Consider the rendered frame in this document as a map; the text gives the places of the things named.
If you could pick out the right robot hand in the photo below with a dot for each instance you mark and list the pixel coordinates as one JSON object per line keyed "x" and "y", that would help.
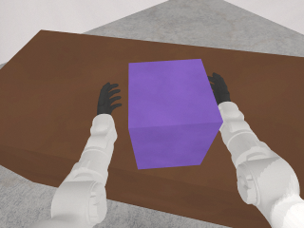
{"x": 220, "y": 92}

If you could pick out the carton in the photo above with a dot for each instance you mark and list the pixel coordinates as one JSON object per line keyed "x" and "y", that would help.
{"x": 173, "y": 115}

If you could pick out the robot right upper arm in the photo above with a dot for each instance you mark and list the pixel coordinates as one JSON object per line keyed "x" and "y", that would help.
{"x": 271, "y": 186}

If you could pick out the robot right forearm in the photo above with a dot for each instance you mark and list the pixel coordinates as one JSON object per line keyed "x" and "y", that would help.
{"x": 240, "y": 140}

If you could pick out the left robot hand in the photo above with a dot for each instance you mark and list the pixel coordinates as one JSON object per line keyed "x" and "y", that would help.
{"x": 104, "y": 103}

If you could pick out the pedestal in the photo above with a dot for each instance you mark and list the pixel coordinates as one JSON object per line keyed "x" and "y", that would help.
{"x": 49, "y": 94}

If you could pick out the robot left upper arm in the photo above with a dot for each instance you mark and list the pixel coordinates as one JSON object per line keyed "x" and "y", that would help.
{"x": 76, "y": 204}

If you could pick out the robot left forearm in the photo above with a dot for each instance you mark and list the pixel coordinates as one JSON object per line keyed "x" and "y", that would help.
{"x": 96, "y": 157}

